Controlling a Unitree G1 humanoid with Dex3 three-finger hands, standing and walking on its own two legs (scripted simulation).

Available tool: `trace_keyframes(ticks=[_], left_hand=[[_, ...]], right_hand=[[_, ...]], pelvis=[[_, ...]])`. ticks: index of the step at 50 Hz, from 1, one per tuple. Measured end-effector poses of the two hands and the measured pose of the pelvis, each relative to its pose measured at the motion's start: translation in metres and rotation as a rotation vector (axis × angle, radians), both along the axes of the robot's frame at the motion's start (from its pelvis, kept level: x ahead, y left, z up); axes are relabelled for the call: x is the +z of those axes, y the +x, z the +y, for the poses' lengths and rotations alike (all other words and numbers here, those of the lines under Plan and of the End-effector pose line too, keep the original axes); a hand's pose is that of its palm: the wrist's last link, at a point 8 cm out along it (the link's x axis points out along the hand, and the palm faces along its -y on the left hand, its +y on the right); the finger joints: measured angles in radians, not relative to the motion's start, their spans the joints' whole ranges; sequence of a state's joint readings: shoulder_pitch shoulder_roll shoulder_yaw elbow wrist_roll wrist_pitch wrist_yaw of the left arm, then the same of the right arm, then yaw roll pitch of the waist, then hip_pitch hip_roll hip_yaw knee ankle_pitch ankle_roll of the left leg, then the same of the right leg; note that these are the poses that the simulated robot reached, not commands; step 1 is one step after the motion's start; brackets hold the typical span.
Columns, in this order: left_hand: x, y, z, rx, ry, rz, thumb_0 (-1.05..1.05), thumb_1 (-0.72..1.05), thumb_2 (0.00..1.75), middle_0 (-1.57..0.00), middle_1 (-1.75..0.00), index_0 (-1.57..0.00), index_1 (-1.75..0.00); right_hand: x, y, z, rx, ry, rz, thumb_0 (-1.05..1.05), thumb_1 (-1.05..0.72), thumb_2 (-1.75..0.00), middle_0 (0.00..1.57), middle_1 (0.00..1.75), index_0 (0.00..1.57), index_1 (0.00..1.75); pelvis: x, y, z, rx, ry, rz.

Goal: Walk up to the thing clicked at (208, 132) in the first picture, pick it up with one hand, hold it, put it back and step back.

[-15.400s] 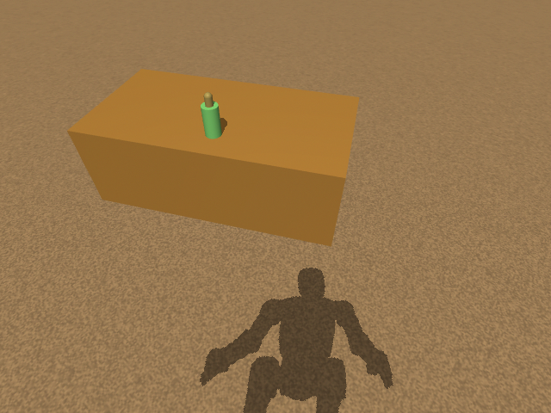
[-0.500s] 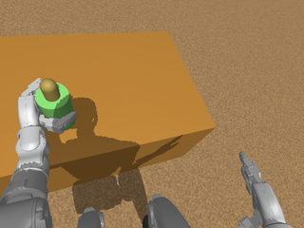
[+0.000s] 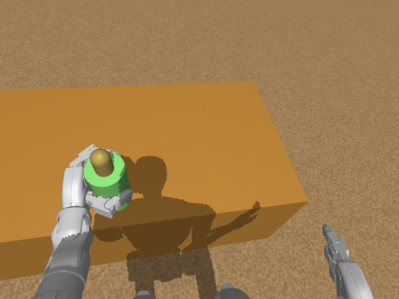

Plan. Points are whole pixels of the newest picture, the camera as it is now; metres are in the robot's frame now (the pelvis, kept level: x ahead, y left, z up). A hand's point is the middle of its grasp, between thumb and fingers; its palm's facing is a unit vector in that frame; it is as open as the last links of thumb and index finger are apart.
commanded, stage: lift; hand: left
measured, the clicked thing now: (108, 178) +0.38 +0.16 +0.03
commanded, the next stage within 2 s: hold in 0.52 s
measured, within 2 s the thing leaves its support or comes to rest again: neither
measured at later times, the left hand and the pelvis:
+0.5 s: hand (102, 184) +0.36 +0.16 +0.04, palm faces +0.09 -1.00 -0.02, open 9.9 cm; pelvis +0.01 +0.00 +0.02, yaw +0 degrees
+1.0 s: hand (99, 183) +0.35 +0.16 +0.06, palm faces +0.10 -0.99 -0.02, open 9.9 cm; pelvis +0.02 +0.00 +0.03, yaw +0 degrees
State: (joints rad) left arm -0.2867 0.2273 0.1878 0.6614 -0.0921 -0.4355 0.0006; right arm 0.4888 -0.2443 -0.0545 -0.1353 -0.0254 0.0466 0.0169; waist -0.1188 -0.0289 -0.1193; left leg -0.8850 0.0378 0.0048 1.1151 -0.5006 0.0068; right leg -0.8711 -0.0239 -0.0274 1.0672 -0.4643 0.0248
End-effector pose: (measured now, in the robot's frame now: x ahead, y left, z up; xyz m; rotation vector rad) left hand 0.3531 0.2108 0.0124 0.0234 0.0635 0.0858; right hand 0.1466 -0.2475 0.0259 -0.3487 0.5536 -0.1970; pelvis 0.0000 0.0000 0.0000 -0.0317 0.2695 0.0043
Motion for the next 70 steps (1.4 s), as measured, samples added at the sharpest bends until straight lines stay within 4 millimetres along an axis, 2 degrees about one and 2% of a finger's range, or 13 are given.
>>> trace_keyframes(ticks=[6, 15, 32, 60, 70], left_hand=[[0.011, -0.009, 0.001, 0.006, 0.002, -0.007, 0.00, -0.49, 1.22, -0.67, -1.07, -0.76, -1.12], [0.026, -0.017, 0.003, 0.012, -0.010, -0.018, 0.00, -0.49, 1.22, -0.67, -1.07, -0.76, -1.12], [0.037, -0.027, 0.004, 0.012, -0.011, -0.008, 0.00, -0.49, 1.22, -0.66, -1.07, -0.76, -1.12], [0.065, -0.037, 0.005, 0.029, -0.007, -0.023, 0.01, -0.46, 1.18, -0.66, -1.06, -0.76, -1.11], [0.066, -0.046, 0.006, 0.034, -0.009, -0.004, 0.01, -0.45, 1.18, -0.66, -1.06, -0.76, -1.11]], right_hand=[[-0.006, -0.001, 0.001, -0.013, 0.024, 0.022, -0.01, 0.53, -0.06, 0.06, 0.06, 0.06, 0.05], [-0.003, 0.004, 0.004, -0.025, 0.048, 0.014, -0.01, 0.53, -0.06, 0.06, 0.06, 0.06, 0.05], [-0.009, 0.009, 0.003, -0.030, 0.069, 0.050, -0.01, 0.53, -0.06, 0.06, 0.06, 0.06, 0.05], [-0.007, 0.015, 0.000, -0.052, 0.091, 0.028, -0.01, 0.53, -0.06, 0.06, 0.05, 0.06, 0.05], [-0.009, 0.013, 0.000, -0.054, 0.101, 0.034, -0.01, 0.53, -0.06, 0.06, 0.05, 0.06, 0.05]], pelvis=[[0.005, 0.000, 0.001, -0.002, 0.003, -0.020], [0.012, 0.005, 0.002, -0.006, 0.010, -0.039], [0.019, 0.012, 0.002, -0.007, 0.013, -0.056], [0.029, 0.018, 0.000, -0.008, 0.019, -0.094], [0.031, 0.018, -0.001, -0.005, 0.019, -0.106]])
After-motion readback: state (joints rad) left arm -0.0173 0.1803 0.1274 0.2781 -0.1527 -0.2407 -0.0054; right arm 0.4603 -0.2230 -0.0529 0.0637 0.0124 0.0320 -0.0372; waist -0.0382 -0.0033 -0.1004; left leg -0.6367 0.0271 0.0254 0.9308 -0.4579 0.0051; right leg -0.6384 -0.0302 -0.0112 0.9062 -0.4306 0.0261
